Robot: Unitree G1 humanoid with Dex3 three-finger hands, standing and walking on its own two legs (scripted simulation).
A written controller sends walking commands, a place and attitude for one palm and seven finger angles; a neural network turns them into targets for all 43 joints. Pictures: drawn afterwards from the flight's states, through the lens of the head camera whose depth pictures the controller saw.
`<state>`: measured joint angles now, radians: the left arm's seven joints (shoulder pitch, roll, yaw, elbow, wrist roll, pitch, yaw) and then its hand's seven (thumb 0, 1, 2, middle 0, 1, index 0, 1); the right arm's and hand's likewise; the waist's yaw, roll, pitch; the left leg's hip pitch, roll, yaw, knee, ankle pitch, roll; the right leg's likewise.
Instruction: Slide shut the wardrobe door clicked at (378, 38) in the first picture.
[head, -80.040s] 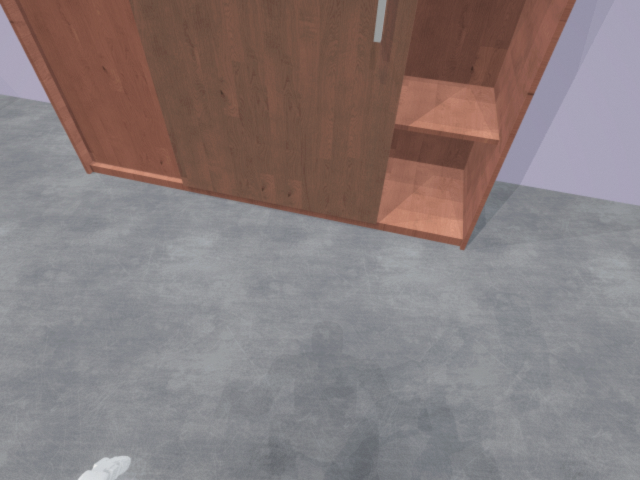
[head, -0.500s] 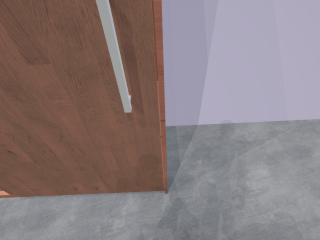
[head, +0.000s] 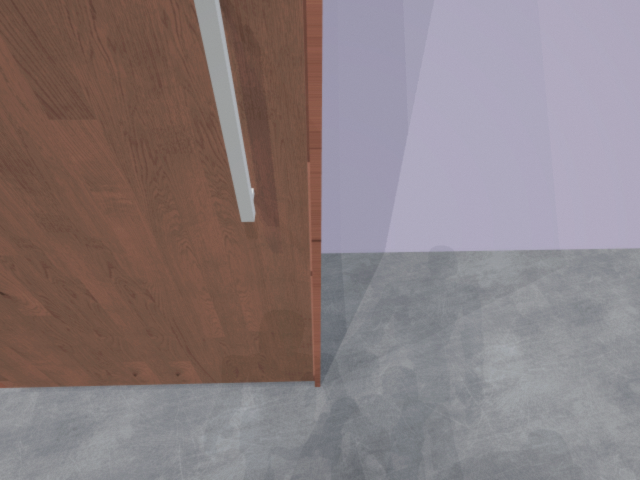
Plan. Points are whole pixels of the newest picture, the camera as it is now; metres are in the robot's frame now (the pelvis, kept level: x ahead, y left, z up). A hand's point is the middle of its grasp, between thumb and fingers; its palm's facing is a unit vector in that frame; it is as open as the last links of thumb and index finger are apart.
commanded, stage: look again from close up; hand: left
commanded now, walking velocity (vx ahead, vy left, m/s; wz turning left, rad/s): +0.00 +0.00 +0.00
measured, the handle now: (233, 121) +0.49 +0.15 +0.21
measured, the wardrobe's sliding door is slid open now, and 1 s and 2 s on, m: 0.00 0.00 0.00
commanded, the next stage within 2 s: raise the hand with hooked fingers in 0.62 s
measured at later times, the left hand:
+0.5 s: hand out of the picture +0.02 +0.20 -0.17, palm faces +0.02 -0.97 -0.24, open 7.4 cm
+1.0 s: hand (153, 393) +0.20 +0.20 +0.05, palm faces +0.13 -0.99 -0.03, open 7.9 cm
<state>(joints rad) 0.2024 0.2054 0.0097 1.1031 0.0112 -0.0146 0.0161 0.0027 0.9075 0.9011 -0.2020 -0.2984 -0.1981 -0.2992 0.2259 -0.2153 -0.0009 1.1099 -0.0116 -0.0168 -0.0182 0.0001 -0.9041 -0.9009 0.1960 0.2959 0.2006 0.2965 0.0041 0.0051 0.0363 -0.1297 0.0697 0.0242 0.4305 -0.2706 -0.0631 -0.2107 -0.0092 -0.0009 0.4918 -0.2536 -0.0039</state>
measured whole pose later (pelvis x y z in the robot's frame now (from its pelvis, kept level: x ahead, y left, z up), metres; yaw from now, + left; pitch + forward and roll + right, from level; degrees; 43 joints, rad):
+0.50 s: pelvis -0.01 +0.01 +0.00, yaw +0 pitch -2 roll +1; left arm 0.22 0.21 0.01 1.11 0.01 -0.01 0.02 0.00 0.91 0.90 -0.20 -0.30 -0.20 -0.30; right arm 0.25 -0.20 0.00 1.13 -0.01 -0.02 -0.02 0.00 -0.90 -0.90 0.20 0.30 0.20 0.30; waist 0.01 0.00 0.04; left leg -0.14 0.06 0.03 0.42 -0.25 -0.05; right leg -0.22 -0.02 0.00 0.47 -0.23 0.00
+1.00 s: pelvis -0.03 +0.01 -0.03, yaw +1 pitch +3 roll +1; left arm 0.31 0.17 0.15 0.11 -0.23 -0.47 -0.14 0.00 0.77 0.84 -0.21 -0.39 -0.20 -0.39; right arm 0.20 -0.21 -0.04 0.68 0.02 -0.29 -0.02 0.01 -0.90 -0.90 0.20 0.30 0.20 0.30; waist -0.02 0.00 -0.08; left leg -0.42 0.03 0.01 0.75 -0.38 -0.04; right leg -0.48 -0.05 0.00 0.78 -0.35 0.02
